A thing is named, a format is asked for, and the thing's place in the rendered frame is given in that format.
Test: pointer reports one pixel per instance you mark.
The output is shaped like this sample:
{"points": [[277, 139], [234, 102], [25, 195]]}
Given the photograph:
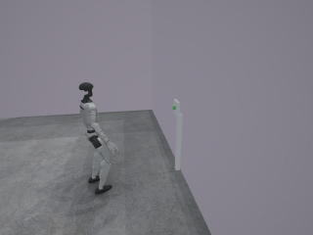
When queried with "robot right foot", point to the robot right foot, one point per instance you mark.
{"points": [[105, 188]]}

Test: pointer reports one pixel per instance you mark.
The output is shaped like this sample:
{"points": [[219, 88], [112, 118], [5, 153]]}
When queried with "panel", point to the panel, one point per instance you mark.
{"points": [[178, 141]]}

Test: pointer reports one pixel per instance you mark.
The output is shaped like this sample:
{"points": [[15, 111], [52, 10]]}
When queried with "robot left foot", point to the robot left foot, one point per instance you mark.
{"points": [[92, 179]]}

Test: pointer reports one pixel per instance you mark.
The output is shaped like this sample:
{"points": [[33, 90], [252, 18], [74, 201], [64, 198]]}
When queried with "robot foot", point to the robot foot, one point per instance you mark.
{"points": [[92, 179], [105, 188]]}

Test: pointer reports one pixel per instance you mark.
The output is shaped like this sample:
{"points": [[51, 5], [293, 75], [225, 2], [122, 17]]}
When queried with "robot right hand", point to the robot right hand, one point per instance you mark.
{"points": [[111, 146]]}

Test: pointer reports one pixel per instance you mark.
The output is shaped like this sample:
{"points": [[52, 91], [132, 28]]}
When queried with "robot right forearm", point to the robot right forearm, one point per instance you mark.
{"points": [[101, 134]]}

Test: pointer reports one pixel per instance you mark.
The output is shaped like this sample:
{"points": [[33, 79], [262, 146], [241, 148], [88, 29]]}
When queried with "robot right upper arm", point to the robot right upper arm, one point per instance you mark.
{"points": [[92, 109]]}

